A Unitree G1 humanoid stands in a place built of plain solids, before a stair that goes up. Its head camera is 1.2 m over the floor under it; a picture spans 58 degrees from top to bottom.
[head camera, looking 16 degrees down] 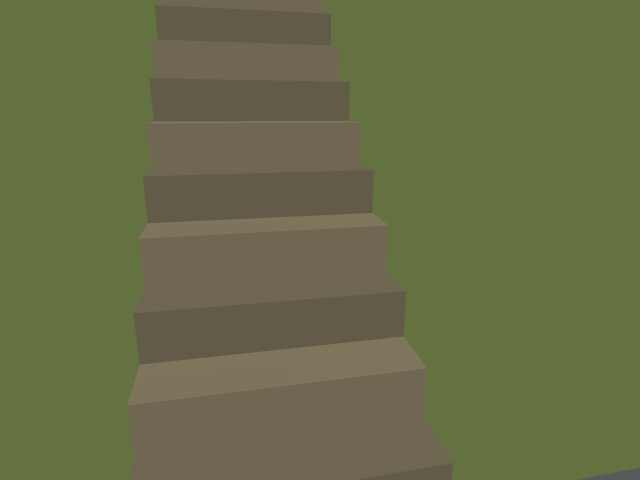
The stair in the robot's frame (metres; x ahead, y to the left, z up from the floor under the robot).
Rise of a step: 0.19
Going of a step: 0.21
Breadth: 0.94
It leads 12 degrees to the left of straight ahead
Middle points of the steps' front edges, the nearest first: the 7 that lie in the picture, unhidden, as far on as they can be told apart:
1.17 0.10 0.39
1.38 0.14 0.58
1.58 0.19 0.78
1.78 0.23 0.97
1.98 0.27 1.17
2.18 0.31 1.36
2.39 0.35 1.56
